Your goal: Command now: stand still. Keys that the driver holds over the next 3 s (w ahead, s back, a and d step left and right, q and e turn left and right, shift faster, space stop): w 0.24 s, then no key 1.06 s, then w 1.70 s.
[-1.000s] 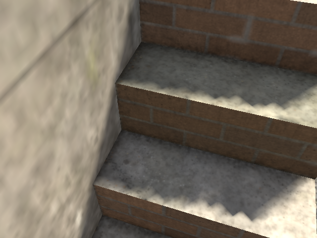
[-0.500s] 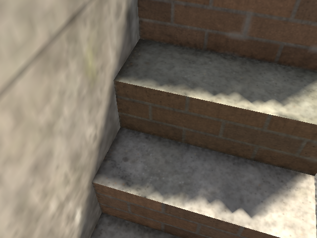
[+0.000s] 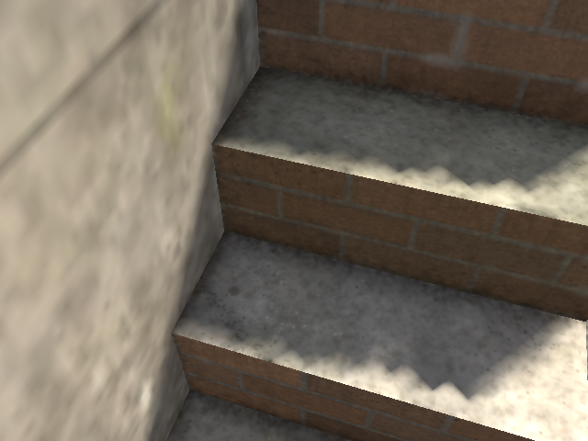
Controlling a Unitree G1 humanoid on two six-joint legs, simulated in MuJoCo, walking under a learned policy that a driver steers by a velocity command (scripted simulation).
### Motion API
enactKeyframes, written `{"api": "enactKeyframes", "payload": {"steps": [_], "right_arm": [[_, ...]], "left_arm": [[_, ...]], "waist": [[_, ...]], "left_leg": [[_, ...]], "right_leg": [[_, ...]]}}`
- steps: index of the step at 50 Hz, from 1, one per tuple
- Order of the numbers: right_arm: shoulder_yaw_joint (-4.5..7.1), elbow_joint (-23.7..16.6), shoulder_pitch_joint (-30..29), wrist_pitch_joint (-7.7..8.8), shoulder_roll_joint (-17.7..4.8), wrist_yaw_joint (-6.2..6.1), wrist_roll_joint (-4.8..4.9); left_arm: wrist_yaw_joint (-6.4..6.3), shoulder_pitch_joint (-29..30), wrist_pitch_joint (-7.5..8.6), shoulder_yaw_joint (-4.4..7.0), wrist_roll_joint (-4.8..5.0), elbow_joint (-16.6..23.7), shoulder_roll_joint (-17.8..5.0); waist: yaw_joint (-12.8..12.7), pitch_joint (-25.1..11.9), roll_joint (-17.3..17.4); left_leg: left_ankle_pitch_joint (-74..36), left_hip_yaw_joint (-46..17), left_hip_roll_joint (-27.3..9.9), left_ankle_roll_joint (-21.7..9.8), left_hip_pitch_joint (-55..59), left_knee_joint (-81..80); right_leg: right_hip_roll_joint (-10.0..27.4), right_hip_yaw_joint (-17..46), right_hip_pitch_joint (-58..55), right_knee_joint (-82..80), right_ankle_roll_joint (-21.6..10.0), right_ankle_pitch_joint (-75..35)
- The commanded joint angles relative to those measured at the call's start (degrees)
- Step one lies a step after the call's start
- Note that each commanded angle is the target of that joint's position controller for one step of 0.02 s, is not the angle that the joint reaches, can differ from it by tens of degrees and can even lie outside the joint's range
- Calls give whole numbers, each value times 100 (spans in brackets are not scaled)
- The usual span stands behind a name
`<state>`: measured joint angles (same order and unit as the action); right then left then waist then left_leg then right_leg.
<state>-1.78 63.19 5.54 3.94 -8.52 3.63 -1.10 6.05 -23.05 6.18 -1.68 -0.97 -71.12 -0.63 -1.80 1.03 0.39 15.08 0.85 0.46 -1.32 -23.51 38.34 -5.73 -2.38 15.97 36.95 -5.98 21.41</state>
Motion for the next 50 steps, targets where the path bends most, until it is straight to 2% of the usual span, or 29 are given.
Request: {"api": "enactKeyframes", "payload": {"steps": [1,12,13,14,15,16,18,19,20,21,22,23,24,25,26,27,28,29,30,32,33,34,35,36,37,38,39,41,50], "right_arm": [[-22,-144,40,20,-193,47,-6],[-27,-186,-19,38,-194,41,3],[554,52,1955,-253,-1451,-1004,359],[711,174,2322,-397,-1953,-1390,355],[739,12,2433,-453,-1725,-1570,215],[691,-85,2349,-466,-1316,-1615,138],[554,-245,1719,-335,-689,-1556,62],[610,-329,1132,-338,-844,-1495,22],[538,-454,720,-349,-769,-1423,84],[510,-485,638,-361,-728,-1383,194],[535,-445,922,-364,-811,-1291,204],[492,-376,1370,-405,-821,-1191,121],[454,-586,1113,-436,-924,-1059,134],[396,-913,942,-439,-742,-886,156],[356,-929,1062,-403,-683,-853,204],[380,-922,1175,-420,-761,-864,172],[353,-952,1147,-409,-605,-835,78],[393,-953,1374,-462,-684,-853,-5],[231,-1191,1739,-458,-361,-900,289],[85,-1279,1577,-410,-266,-940,358],[11,-1284,1691,-387,-161,-932,385],[-46,-1236,2148,-387,36,-1010,239],[216,-1131,2319,-507,-889,-1129,2],[187,-1137,2603,-518,-817,-1168,-23],[177,-1212,2520,-487,-914,-1179,-91],[244,-1455,1847,-489,-1245,-1144,-89],[236,-1503,1825,-463,-1017,-1064,-20],[215,-1585,1847,-369,-866,-981,10],[200,-1883,1910,-367,-864,-967,47]], "left_arm": [[4,-698,14,12,-5,-85,-123],[5,-625,17,29,-6,-21,-138],[-459,928,-167,601,-12,1378,-1937],[-540,1484,-215,601,4,1492,-1500],[-549,1340,-188,558,-10,1509,-1097],[-496,1152,-145,549,-15,1475,-919],[-359,602,-60,508,-12,1395,-619],[-343,358,-23,450,66,1537,-600],[-405,107,-49,338,168,1484,-525],[-524,-249,-115,291,174,1304,-514],[-599,50,-201,279,138,1358,-683],[-615,-49,-219,259,76,1358,-795],[-687,-507,-224,313,-48,1381,-1171],[-707,-171,-202,343,-64,1512,-1523],[-801,-59,-174,357,-60,1631,-1564],[-844,340,-135,373,11,1758,-1594],[-863,436,-31,326,35,1762,-1482],[-877,473,22,295,23,1697,-1502],[-678,1504,-55,106,-28,1880,-1056],[-638,778,-22,143,94,1661,-1277],[-755,258,-51,161,154,1354,-1342],[-842,289,-17,141,59,1316,-1395],[-790,311,85,297,81,1401,-1624],[-679,603,126,239,151,1471,-1475],[-569,703,149,253,197,1547,-1351],[-483,166,143,275,225,1473,-1303],[-495,206,111,252,167,1394,-1376],[-569,343,5,296,102,1480,-1559],[-595,552,-121,266,86,1950,-1561]], "waist": [[10,75,-172],[-16,65,-192],[521,-708,-804],[694,-208,66],[666,-6,968],[616,-63,1030],[86,-64,403],[-281,7,347],[-416,4,287],[-512,38,372],[-288,216,167],[-146,225,92],[-537,142,-456],[-347,-26,-1302],[-447,-242,-1381],[-263,-60,-854],[-95,290,-567],[103,395,-287],[462,184,-561],[185,335,-560],[176,201,-671],[475,-69,-1170],[284,-24,-493],[518,-189,-621],[409,-129,-497],[10,-169,66],[202,-103,24],[266,134,56],[217,-300,106]], "left_leg": [[-781,-339,-282,-78,-123,-337],[-740,-340,-279,-75,-170,-300],[2006,-1193,-804,-534,1726,-1041],[3094,-2206,-1389,-848,2389,-1503],[3648,-3229,-2023,-1247,2240,-2124],[3473,-3699,-2263,-1500,1875,-2520],[2650,-3190,-2087,-1467,682,-2787],[2041,-2355,-1805,-1246,17,-2822],[1320,-1590,-1511,-1088,-687,-2718],[1208,-1056,-1200,-909,-1045,-2554],[1121,-829,-1049,-809,-873,-2243],[1345,-721,-994,-765,-681,-1934],[1426,-610,-1029,-494,-1077,-832],[1016,-26,-550,-237,-1399,185],[1116,148,-368,-118,-1012,1110],[988,-76,-488,-4,-1002,2116],[725,-100,-468,111,-1022,2552],[552,-228,-513,170,-988,2967],[224,495,-257,371,-679,2408],[481,979,63,277,171,320],[713,1075,197,230,487,-704],[476,619,-158,108,1359,-1586],[-204,240,-337,-89,1530,-1130],[-776,-156,-842,-226,1759,-1670],[-1275,-314,-1038,-279,1959,-1759],[-1279,-322,-896,-424,1848,-1117],[-682,-304,-893,-408,1616,-1272],[-684,-273,-854,-363,1423,-1405],[-1490,-276,-932,-401,1591,-1207]], "right_leg": [[806,1200,-4,-910,-295,-584],[818,1224,21,-877,-306,-507],[540,1142,1615,-759,-641,1565],[381,807,3030,-147,-457,1208],[295,271,3413,831,-299,280],[365,419,3317,1842,-210,61],[714,863,2566,2914,-96,-58],[965,928,1730,2011,-87,-172],[1003,803,621,1006,-211,-382],[917,542,-335,-56,-301,-894],[498,305,-391,-443,-313,-610],[250,33,-396,-887,-281,-19],[1205,1333,-819,-1763,-546,354],[1671,2236,-1154,-1965,-809,462],[2154,3018,-475,-2452,-1296,593],[2138,3103,-250,-2442,-1425,376],[2056,2864,139,-2498,-1247,208],[2063,2725,185,-2460,-1071,-403],[1483,1491,218,-1748,-480,-1323],[1197,1103,379,-1654,-174,-2588],[1291,1298,-41,-1724,-143,-2990],[1468,1479,-127,-1545,-238,-3491],[1502,1877,-206,-1590,-452,-3838],[1507,1844,-195,-1519,-493,-3483],[1315,1705,-47,-1499,-485,-3209],[1155,1548,-74,-1896,-399,-2932],[1112,1415,-232,-1937,-388,-2665],[1130,1318,-369,-1795,-371,-3092],[1087,1235,-533,-1509,-297,-3268]]}}
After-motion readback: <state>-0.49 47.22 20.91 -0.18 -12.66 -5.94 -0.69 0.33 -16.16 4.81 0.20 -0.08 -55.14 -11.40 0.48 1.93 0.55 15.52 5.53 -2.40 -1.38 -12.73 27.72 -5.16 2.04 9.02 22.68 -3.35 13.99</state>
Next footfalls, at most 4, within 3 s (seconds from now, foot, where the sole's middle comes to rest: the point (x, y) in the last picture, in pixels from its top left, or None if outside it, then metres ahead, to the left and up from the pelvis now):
0.46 right None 0.06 -0.15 -0.76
0.74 left None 0.08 0.05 -0.76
1.78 left None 0.11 0.08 -0.76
2.20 right None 0.26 -0.23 -0.54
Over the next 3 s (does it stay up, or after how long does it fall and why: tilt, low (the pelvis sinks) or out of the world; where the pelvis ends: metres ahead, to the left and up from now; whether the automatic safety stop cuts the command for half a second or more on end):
stays up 0.19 -0.07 0.20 its command is cut before an obstacle after 2.0 s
